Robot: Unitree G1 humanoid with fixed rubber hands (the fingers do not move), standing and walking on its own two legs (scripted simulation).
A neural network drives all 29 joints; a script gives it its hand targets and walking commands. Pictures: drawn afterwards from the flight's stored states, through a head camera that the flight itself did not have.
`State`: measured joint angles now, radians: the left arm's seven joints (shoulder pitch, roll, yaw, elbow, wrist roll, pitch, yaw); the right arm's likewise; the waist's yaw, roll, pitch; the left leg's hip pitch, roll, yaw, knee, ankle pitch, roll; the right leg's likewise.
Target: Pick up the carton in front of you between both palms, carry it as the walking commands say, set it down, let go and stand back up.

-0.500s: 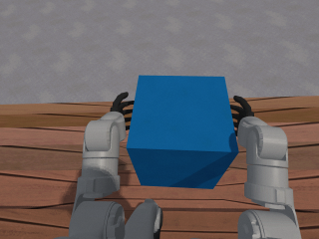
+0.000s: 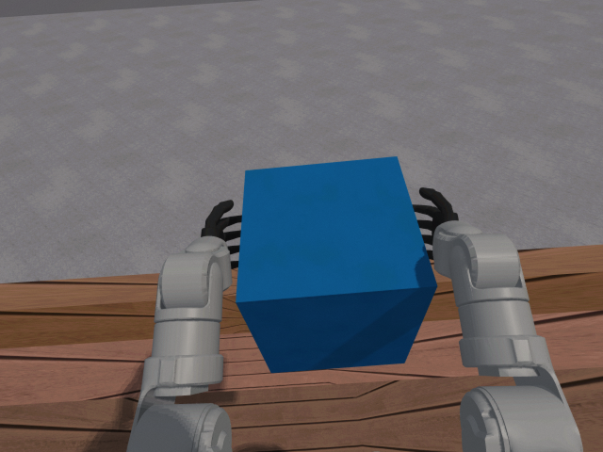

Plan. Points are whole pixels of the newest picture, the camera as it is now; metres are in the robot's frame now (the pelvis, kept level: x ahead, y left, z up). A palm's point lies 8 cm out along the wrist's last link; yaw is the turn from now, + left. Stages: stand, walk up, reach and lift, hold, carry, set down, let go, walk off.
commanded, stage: carry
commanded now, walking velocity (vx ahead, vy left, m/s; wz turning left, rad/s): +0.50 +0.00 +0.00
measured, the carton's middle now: (329, 272) +0.35 +0.00 +0.03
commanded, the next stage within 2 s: none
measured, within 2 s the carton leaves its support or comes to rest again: neither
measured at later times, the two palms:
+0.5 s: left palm (274, 172) +0.71 +0.12 -0.07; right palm (404, 179) +0.68 -0.18 -0.08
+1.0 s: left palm (281, 162) +1.04 +0.15 -0.30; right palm (367, 154) +1.08 -0.15 -0.30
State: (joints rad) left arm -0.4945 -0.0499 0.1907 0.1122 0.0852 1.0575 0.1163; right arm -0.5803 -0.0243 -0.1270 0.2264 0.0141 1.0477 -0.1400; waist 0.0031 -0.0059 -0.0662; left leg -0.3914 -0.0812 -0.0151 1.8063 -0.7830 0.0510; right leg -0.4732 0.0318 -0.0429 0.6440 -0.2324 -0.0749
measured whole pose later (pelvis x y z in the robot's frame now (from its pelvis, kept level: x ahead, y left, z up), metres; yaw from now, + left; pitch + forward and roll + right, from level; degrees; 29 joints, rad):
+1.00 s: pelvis +0.73 -0.05 -0.37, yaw +2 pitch +1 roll -1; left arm -0.54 0.01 0.11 0.26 -0.03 1.05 0.17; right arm -0.51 0.04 -0.22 0.21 -0.09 1.06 -0.11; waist 0.13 0.00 -0.01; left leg -0.74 -0.01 -0.09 1.32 -0.37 0.02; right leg -0.43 0.12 -0.09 0.89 -0.49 -0.15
